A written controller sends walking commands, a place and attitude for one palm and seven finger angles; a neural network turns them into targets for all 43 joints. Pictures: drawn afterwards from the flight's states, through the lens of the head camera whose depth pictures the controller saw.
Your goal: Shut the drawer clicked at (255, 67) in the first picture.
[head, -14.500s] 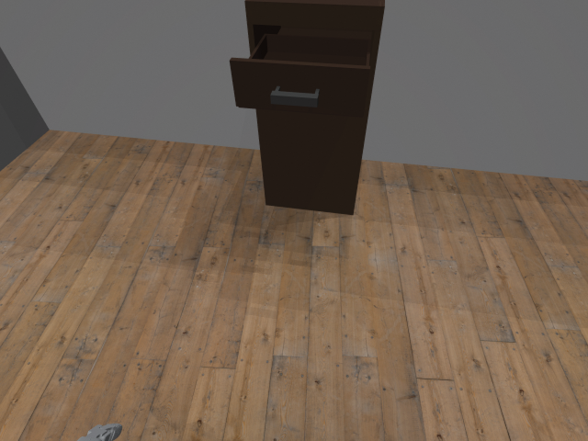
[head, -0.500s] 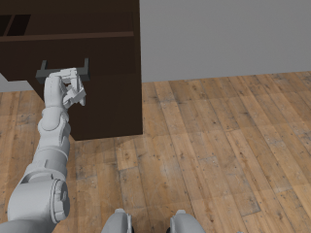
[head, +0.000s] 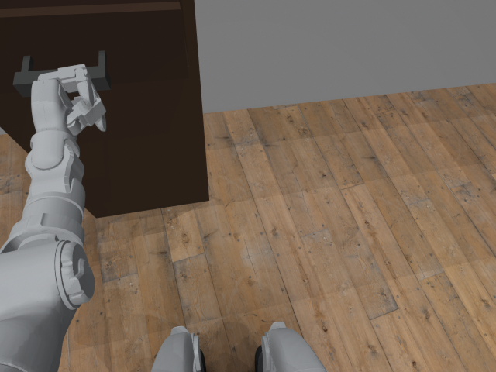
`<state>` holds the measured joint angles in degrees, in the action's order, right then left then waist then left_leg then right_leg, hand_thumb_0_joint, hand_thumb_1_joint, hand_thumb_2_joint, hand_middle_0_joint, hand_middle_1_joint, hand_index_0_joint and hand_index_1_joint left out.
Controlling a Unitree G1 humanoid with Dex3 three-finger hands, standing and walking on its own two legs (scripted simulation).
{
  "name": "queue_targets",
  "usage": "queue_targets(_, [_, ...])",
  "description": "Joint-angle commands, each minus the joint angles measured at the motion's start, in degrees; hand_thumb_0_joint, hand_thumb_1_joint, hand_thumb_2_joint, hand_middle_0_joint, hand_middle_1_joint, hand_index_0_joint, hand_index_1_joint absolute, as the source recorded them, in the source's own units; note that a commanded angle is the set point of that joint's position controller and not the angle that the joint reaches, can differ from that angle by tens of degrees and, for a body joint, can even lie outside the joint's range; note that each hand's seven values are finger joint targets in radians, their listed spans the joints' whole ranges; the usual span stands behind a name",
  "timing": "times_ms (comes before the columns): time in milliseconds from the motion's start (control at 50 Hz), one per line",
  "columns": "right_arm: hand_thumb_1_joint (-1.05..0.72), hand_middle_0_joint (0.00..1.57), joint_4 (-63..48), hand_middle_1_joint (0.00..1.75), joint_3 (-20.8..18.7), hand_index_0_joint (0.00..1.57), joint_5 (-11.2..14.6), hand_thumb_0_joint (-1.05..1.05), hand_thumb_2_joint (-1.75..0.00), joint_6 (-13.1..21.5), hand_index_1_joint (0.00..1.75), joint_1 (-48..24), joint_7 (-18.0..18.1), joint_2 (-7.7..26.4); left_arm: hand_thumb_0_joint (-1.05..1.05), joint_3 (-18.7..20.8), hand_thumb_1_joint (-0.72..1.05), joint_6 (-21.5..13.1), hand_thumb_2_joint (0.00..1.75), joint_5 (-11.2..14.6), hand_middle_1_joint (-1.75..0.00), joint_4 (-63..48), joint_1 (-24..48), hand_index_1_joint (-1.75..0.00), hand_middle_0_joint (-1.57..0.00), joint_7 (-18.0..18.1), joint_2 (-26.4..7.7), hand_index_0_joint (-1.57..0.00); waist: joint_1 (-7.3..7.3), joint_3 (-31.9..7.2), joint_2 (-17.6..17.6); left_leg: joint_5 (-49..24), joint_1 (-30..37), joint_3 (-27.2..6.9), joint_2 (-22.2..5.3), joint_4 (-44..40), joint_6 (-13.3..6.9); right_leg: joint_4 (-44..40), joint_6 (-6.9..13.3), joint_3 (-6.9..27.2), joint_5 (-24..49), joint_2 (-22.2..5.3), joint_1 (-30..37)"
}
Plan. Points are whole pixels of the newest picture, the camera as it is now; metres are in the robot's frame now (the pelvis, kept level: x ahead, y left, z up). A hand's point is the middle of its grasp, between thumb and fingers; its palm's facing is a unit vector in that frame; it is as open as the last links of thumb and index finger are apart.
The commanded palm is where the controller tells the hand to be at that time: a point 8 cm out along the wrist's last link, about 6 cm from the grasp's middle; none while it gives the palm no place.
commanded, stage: push the drawer shut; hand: left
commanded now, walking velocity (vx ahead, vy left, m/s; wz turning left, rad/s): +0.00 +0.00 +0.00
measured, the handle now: (65, 70) +0.59 +0.25 +0.07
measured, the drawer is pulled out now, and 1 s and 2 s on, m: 0.04 0.00 0.00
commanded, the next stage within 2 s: pull the fist back off the drawer in 0.70 s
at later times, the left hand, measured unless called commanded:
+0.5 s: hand (95, 84) +0.56 +0.20 +0.08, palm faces +0.11 -0.99 -0.02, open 3.0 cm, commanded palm +0.55 +0.23 +0.07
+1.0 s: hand (87, 83) +0.56 +0.21 +0.08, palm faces +0.11 -0.99 -0.03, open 2.9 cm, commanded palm +0.56 +0.22 +0.07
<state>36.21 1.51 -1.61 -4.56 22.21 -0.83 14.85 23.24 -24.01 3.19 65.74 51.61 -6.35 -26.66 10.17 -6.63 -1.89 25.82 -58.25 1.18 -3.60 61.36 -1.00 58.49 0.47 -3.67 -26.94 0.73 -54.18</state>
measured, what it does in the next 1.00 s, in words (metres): stands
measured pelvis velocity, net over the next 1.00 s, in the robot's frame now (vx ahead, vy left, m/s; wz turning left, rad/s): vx -0.04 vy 0.01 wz -0.01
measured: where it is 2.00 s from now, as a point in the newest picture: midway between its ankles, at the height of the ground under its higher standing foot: outside the picture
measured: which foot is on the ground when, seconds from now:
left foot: down 0.00-1.00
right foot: down 0.00-1.00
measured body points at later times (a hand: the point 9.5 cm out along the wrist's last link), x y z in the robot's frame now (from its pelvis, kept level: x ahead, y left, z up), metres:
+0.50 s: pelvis +0.00 +0.01 -0.01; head +0.16 +0.03 +0.41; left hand +0.54 +0.25 +0.08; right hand -0.03 -0.26 -0.11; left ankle +0.02 +0.11 -0.66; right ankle +0.00 -0.12 -0.66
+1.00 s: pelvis -0.04 +0.01 -0.03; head +0.14 +0.06 +0.38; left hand +0.55 +0.26 +0.08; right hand -0.09 -0.24 -0.11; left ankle +0.02 +0.11 -0.66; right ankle +0.00 -0.12 -0.66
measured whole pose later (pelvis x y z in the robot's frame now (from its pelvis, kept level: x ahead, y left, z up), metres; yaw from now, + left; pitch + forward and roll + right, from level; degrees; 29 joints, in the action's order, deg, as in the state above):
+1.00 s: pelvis -0.04 +0.01 -0.03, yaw +0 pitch +28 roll -7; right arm 36.4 5.6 -3.7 -1.1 24.8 -0.4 15.5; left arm 21.7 -17.7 -3.5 79.1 75.0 -6.0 -41.4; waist 17.3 -5.2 -2.7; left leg 23.8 -74.1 -2.5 -3.5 69.0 -2.0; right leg 63.2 -0.1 -7.0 -24.4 0.8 -67.3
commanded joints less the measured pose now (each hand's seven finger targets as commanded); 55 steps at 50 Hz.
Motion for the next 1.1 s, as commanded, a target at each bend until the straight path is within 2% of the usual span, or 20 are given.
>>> queue_targets(0, [-0.90, 0.20, -2.6, 0.30, -3.6, 0.20, -0.3, 0.00, -0.90, 0.5, 0.30, 9.6, 0.5, 10.1, 0.00, 2.7, 0.90, -3.5, 0.90, 0.8, -1.60, -11.5, 24.7, -1.60, -1.40, 0.5, -14.9, -1.40, 0.66, -27.9, -5.3, -22.8, 23.9, -3.3, 1.6, -4.9, -0.9, -7.1, 0.2, 2.0, 20.2, 2.0, 9.1])
queue_targets(100, [-0.90, 0.20, -2.5, 0.30, -3.7, 0.20, -0.5, 0.00, -0.90, -0.1, 0.30, 10.2, 0.5, 10.2, 0.00, 3.3, 0.90, -3.9, 0.90, 0.1, -1.60, -12.6, 26.8, -1.60, -1.40, 0.7, -16.4, -1.40, 0.95, -29.3, -5.8, -24.2, 24.9, -3.5, 1.5, -4.9, -0.9, -7.0, 0.2, 2.0, 21.4, 2.1, 9.6])
queue_targets(140, [-0.90, 0.20, -2.2, 0.30, -3.5, 0.20, -0.6, 0.00, -0.90, -0.1, 0.30, 10.3, 0.4, 10.1, 0.00, 2.4, 0.90, -3.7, 0.90, 0.1, -1.60, -11.3, 27.6, -1.60, -1.40, 0.9, -15.3, -1.40, 1.52, -27.8, -5.9, -23.5, 24.5, -3.5, 1.5, -4.9, -0.9, -7.3, 0.1, 1.9, 20.4, 2.2, 8.5])
queue_targets(200, [-0.90, 0.20, -1.8, 0.30, -3.3, 0.20, -0.7, 0.00, -0.90, -0.3, 0.30, 10.8, 0.5, 10.6, 0.00, 3.3, 0.90, -3.5, 0.90, -0.8, -1.60, -9.1, 30.0, -1.60, -1.40, 1.3, -17.7, -1.40, 2.47, -26.1, -5.4, -22.3, 23.1, -3.8, 1.4, -4.7, -1.0, -7.2, 0.1, 1.9, 19.0, 2.2, 7.2])
queue_targets(220, [-0.90, 0.20, -1.7, 0.30, -3.2, 0.20, -0.6, 0.00, -0.90, -0.2, 0.30, 10.6, 0.5, 10.4, 0.00, 1.3, 0.90, -3.2, 0.90, -1.0, -1.60, -7.9, 31.4, -1.60, -1.40, 1.3, -15.5, -1.40, 3.60, -25.0, -5.6, -20.7, 22.5, -3.9, 1.5, -4.6, -1.1, -7.6, 0.0, 1.8, 17.5, 2.2, 5.7])
queue_targets(240, [-0.90, 0.20, -1.4, 0.30, -3.2, 0.20, -0.8, 0.00, -0.90, -0.2, 0.30, 10.9, 0.6, 10.7, 0.00, 2.1, 0.90, -3.1, 0.90, -1.3, -1.60, -7.3, 33.1, -1.60, -1.40, 1.4, -17.2, -1.40, 3.82, -24.3, -5.8, -19.4, 21.6, -4.1, 1.4, -4.3, -1.1, -7.6, 0.0, 1.8, 16.0, 2.1, 4.8])
queue_targets(300, [-0.90, 0.20, -1.5, 0.30, -2.9, 0.20, -1.0, 0.00, -0.90, -0.2, 0.30, 11.7, 0.8, 11.2, 0.00, 3.7, 0.90, -3.0, 0.90, -2.2, -1.60, -6.2, 34.8, -1.60, -1.40, 1.6, -20.6, -1.40, 4.07, -26.5, -6.7, -20.7, 22.0, -4.6, 1.4, -3.8, -1.1, -6.9, 0.1, 1.8, 16.4, 2.1, 4.4])
queue_targets(320, [-0.90, 0.20, -1.5, 0.30, -2.8, 0.20, -1.1, 0.00, -0.90, -0.1, 0.30, 11.5, 0.8, 11.0, 0.00, 2.3, 0.90, -3.0, 0.90, -2.3, -1.60, -6.5, 36.9, -1.60, -1.40, 1.5, -19.5, -1.40, 4.69, -26.8, -8.5, -21.2, 22.8, -4.8, 1.4, -3.6, -1.0, -6.8, 0.1, 1.7, 16.3, 2.0, 3.4])
queue_targets(420, [-0.90, 0.20, -1.2, 0.30, -2.3, 0.20, -1.7, 0.00, -0.90, -0.1, 0.30, 12.7, 0.7, 11.6, 0.00, 3.2, 0.90, -2.3, 0.90, -3.2, -1.60, -5.0, 41.3, -1.60, -1.40, 1.3, -22.7, -1.40, 5.52, -28.9, -10.7, -21.3, 22.7, -5.6, 1.0, -2.2, -1.0, -5.9, 0.2, 1.3, 15.0, 2.2, 1.2])
queue_targets(480, [-0.90, 0.20, -1.0, 0.30, -2.2, 0.20, -1.9, 0.00, -0.90, -0.2, 0.30, 13.7, 0.6, 11.9, 0.00, 2.7, 0.90, -1.4, 0.90, -3.6, -1.60, -3.7, 42.8, -1.60, -1.40, 1.1, -22.6, -1.40, 6.66, -29.9, -10.6, -22.9, 23.8, -6.3, 0.8, -1.8, -1.1, -5.7, 0.3, 1.0, 15.6, 2.4, 0.0])
queue_targets(600, [-0.90, 0.20, -0.4, 0.30, -1.5, 0.20, -1.8, 0.00, -0.90, 0.3, 0.30, 14.6, 1.1, 12.3, 0.00, 2.0, 0.90, 0.2, 0.90, -4.6, -1.60, -1.8, 50.5, -1.60, -1.40, 1.9, -24.9, -1.40, 9.15, -27.2, -11.3, -15.2, 19.2, -6.6, 0.7, -1.2, -1.4, -5.9, 0.0, 1.0, 9.8, 2.5, -3.7])
queue_targets(640, [-0.90, 0.20, -0.3, 0.30, -1.4, 0.20, -1.8, 0.00, -0.90, 0.8, 0.30, 14.7, 1.1, 12.3, 0.00, 0.3, 0.90, 0.2, 0.90, -5.0, -1.60, -2.3, 52.8, -1.60, -1.40, 2.1, -24.0, -1.40, 9.69, -27.3, -13.1, -13.4, 19.8, -7.3, 0.7, -1.5, -1.3, -5.7, 0.2, 0.7, 8.2, 2.5, -5.5])
queue_targets(700, [-0.90, 0.20, -0.1, 0.30, -1.0, 0.20, -2.0, 0.00, -0.90, 1.6, 0.30, 15.1, 1.3, 12.7, 0.00, 0.6, 0.90, 0.1, 0.90, -5.3, -1.60, -3.2, 55.4, -1.60, -1.40, 2.3, -26.0, -1.40, 10.34, -28.7, -14.5, -11.6, 19.9, -7.9, 0.4, -1.2, -1.4, -5.1, 0.3, 0.6, 6.9, 2.5, -7.2])
queue_targets(760, [-0.90, 0.20, 0.2, 0.30, -0.5, 0.20, -2.0, 0.00, -0.90, 2.7, 0.30, 14.6, 1.5, 12.9, 0.00, -1.6, 0.90, 1.0, 0.90, -5.5, -1.60, -1.4, 56.1, -1.60, -1.40, 2.2, -24.6, -1.40, 11.18, -26.4, -15.5, -6.5, 17.9, -8.3, 0.2, -1.7, -1.4, -5.3, 0.2, 0.6, 4.0, 2.3, -9.3])
queue_targets(860, [-0.90, 0.20, -0.4, 0.30, -0.1, 0.20, -2.0, 0.00, -0.90, 3.7, 0.30, 14.9, 1.8, 13.4, 0.00, -0.7, 0.90, 2.8, 0.90, -5.7, -1.60, -0.5, 56.3, -1.60, -1.40, 2.1, -27.0, -1.40, 10.92, -26.6, -15.4, -2.9, 15.9, -8.7, 0.3, -2.1, -1.5, -5.0, 0.4, 0.5, 2.3, 2.2, -9.1])
queue_targets(880, [-0.90, 0.20, -0.5, 0.30, -0.1, 0.20, -2.1, 0.00, -0.90, 3.9, 0.30, 15.1, 1.7, 13.4, 0.00, -0.5, 0.90, 2.6, 0.90, -5.8, -1.60, -1.6, 57.2, -1.60, -1.40, 2.1, -27.0, -1.40, 10.54, -28.3, -17.4, -3.6, 17.6, -9.3, 0.3, -2.1, -1.3, -4.3, 0.7, 0.2, 2.6, 2.3, -9.9])
queue_targets(920, [-0.90, 0.20, -0.5, 0.30, -0.3, 0.20, -2.2, 0.00, -0.90, 4.0, 0.30, 15.0, 1.5, 13.3, 0.00, -1.2, 0.90, 3.4, 0.90, -5.9, -1.60, -0.7, 56.4, -1.60, -1.40, 2.1, -25.2, -1.40, 10.53, -28.2, -16.9, -3.1, 18.0, -9.8, 0.2, -2.2, -1.1, -4.1, 0.7, -0.3, 2.7, 2.2, -11.0])
queue_targets(980, [-0.90, 0.20, -0.8, 0.30, -0.3, 0.20, -2.3, 0.00, -0.90, 4.2, 0.30, 15.5, 1.3, 13.6, 0.00, 0.6, 0.90, 3.9, 0.90, -5.8, -1.60, -0.9, 55.7, -1.60, -1.40, 2.3, -26.9, -1.40, 9.97, -28.5, -15.9, -2.9, 17.6, -9.9, 0.3, -2.4, -1.2, -4.1, 0.7, -0.3, 2.5, 2.3, -10.1])
queue_targets(1020, [-0.90, 0.20, -0.9, 0.30, -0.5, 0.20, -2.3, 0.00, -0.90, 4.4, 0.30, 15.2, 0.9, 13.3, 0.00, -1.2, 0.90, 4.3, 0.90, -5.6, -1.60, -1.3, 54.9, -1.60, -1.40, 2.2, -23.5, -1.40, 9.72, -28.2, -16.1, -2.4, 18.5, -10.2, 0.2, -2.8, -1.0, -4.0, 0.7, -0.6, 2.4, 2.2, -11.0])
queue_targets(1080, [-0.90, 0.20, -1.1, 0.30, -0.8, 0.20, -2.4, 0.00, -0.90, 4.5, 0.30, 15.4, 0.5, 13.3, 0.00, -0.1, 0.90, 4.3, 0.90, -5.3, -1.60, -2.3, 52.4, -1.60, -1.40, 2.6, -23.2, -1.40, 8.52, -28.3, -16.0, -2.4, 20.2, -10.9, 0.0, -3.6, -0.8, -3.9, 0.9, -0.9, 2.3, 2.1, -11.1])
